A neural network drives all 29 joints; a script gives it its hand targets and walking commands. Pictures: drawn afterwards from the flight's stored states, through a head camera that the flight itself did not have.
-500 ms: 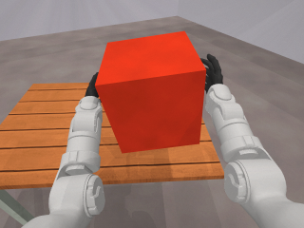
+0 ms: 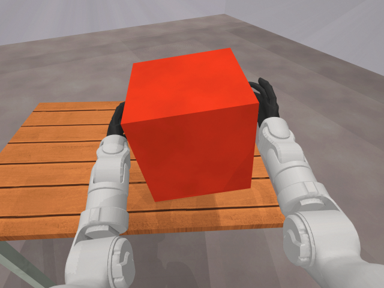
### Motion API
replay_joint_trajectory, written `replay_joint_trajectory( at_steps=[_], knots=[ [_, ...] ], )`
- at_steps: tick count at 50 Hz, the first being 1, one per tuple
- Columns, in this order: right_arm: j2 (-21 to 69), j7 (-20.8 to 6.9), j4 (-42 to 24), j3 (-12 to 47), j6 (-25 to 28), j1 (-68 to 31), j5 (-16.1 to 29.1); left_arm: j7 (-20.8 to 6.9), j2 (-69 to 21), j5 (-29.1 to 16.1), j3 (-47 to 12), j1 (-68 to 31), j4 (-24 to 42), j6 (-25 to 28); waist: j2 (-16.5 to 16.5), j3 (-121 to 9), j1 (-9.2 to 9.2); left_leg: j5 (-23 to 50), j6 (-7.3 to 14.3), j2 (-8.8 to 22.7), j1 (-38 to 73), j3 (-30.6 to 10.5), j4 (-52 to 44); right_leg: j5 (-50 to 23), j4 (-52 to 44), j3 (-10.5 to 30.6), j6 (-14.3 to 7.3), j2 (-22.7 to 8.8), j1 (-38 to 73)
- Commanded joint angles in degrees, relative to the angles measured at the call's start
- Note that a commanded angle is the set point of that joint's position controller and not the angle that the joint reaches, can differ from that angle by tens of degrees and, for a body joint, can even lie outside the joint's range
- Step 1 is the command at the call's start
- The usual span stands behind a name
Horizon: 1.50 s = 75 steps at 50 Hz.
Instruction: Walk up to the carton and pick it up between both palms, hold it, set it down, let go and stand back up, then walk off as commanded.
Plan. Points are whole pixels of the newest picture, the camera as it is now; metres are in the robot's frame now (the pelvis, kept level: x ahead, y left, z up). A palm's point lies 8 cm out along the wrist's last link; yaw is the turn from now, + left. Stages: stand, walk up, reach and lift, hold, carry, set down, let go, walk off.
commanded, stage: set down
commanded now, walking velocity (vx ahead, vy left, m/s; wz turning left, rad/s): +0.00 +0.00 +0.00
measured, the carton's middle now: (192, 125) +0.44 +0.02 +0.14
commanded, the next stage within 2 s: none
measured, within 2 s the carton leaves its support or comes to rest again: neither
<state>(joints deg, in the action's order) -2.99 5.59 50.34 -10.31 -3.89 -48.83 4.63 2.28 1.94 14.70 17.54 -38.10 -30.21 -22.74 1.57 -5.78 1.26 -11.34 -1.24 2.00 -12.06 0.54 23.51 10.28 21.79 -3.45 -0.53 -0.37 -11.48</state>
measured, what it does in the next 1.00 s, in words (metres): stands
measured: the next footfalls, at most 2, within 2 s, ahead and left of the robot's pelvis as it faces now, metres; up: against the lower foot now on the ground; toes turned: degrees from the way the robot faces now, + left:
none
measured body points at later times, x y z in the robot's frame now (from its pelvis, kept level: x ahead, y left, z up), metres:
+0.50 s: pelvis +0.01 +0.00 +0.00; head +0.00 +0.01 +0.45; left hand +0.42 +0.17 +0.13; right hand +0.44 -0.15 +0.17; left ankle +0.01 +0.13 -0.74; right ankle +0.01 -0.11 -0.74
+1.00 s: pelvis +0.02 -0.01 +0.00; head +0.03 +0.00 +0.45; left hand +0.43 +0.16 +0.10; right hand +0.45 -0.16 +0.14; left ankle +0.01 +0.13 -0.74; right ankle +0.01 -0.11 -0.74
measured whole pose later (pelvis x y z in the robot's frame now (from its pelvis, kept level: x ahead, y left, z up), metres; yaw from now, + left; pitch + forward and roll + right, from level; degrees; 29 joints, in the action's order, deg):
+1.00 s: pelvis +0.02 -0.01 +0.00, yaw +0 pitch +2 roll +0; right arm -3.0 0.7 57.4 -19.0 4.5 -48.8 -3.9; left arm 5.0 -1.4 15.6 20.8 -39.2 -40.5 -11.7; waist 0.7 -2.5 0.8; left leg -12.9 -1.4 2.5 -12.1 0.5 23.2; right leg 12.0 21.8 -3.5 -0.5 0.1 -11.6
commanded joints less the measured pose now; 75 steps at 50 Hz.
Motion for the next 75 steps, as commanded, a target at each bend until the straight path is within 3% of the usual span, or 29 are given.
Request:
replay_joint_trajectory(
  at_steps=[1, 7, 13, 22, 29, 45, 54, 61, 66, 75],
  knots=[
    [29.92, -9.7, -0.54, 11.1, 2.81, -34.71, -4.91, -7.03, -31.4, -3.56, -15.7, -47.5, 6.49, 6.62, -3.76, -14.45, -2.86, 12.5, -1.73, -3.12, 10.81, 1.95, -7.8, -3.33, -6.64, -2.09, 0.93, 2.83, 14.98],
    [30.35, -11.55, 1.78, 8.94, 5.11, -37.35, -6.84, -5.28, -32.12, -3.45, -14.87, -50.6, 3.96, 9.69, -4.24, -17.54, -4.09, 11.9, -1.75, -2.68, 10.55, 2.43, -7.85, -3.25, -6.05, -2.24, 0.81, 2.77, 13.67],
    [28.63, -12.28, 3.29, 8.33, 5.94, -35.65, -7.92, -4.71, -30.78, -2.06, -11.56, -47.26, 0.54, 10.49, -3.07, -16.32, -5.32, 14.38, -1.53, -2.37, 10.47, 3.01, -7.65, -5.27, -6.17, -2.25, 0.92, 2.99, 13.83],
    [27.31, -13.04, 3.1, 8.1, 7.73, -33.75, -8.35, -3.52, -31.86, -2.02, -12.32, -45.61, 2.87, 12.21, -4.37, -19.77, -5.66, 25.55, -3.3, -1.65, 15.21, 3.03, -4.89, -10.0, -6.01, -2.8, 0.69, 3.56, 11.91],
    [26.55, -13.76, 4.53, 7.0, 8.84, -31.94, -9.56, -2.52, -32.17, -1.91, -12.97, -45.77, 3.96, 13.83, -5.26, -21.4, -5.95, 28.88, -4.09, -0.97, 16.68, 3.09, -3.94, -10.46, -5.97, -3.02, 0.31, 3.7, 9.77],
    [26.69, -15.44, 8.75, 2.69, 10.03, -30.66, -14.1, -1.93, -29.94, 0.92, -6.6, -44.37, -0.99, 16.09, -2.98, -19.52, -8.47, 26.2, -2.63, -0.43, 11.54, 4.55, -4.98, -12.89, -4.71, -2.68, 1.49, 3.13, 9.45],
    [26.1, -16.24, 9.68, -0.52, 11.05, -31.28, -16.92, -1.25, -29.74, 1.95, -4.98, -45.39, -1.97, 17.31, -2.35, -20.66, -8.6, 24.36, -2.35, -0.21, 9.96, 5.02, -5.04, -12.73, -4.23, -3.09, 1.7, 3.06, 8.12],
    [25.33, -16.76, 10.79, -2.97, 11.61, -30.75, -18.69, -0.69, -30.13, 2.54, -4.36, -44.89, -2.31, 17.82, -2.69, -21.24, -8.67, 28.0, -2.81, 0.1, 10.32, 5.19, -4.09, -13.87, -4.09, -3.37, 1.54, 3.17, 5.86],
    [25.1, -17.19, 11.47, -3.86, 11.15, -29.96, -19.44, -0.81, -29.23, 3.73, -2.13, -42.83, -3.44, 17.53, -1.83, -19.14, -9.69, 27.45, -2.3, 0.14, 9.22, 5.53, -4.38, -14.06, -3.91, -3.23, 1.71, 3.0, 6.53],
    [24.86, -17.71, 11.85, -6.42, 12.73, -29.86, -21.82, -0.17, -31.01, 3.81, -3.31, -43.06, -2.77, 18.49, -2.78, -22.72, -8.95, 33.48, -2.84, 0.65, 12.09, 5.12, -2.42, -13.94, -3.83, -3.82, 1.36, 3.12, 0.88]
  ],
)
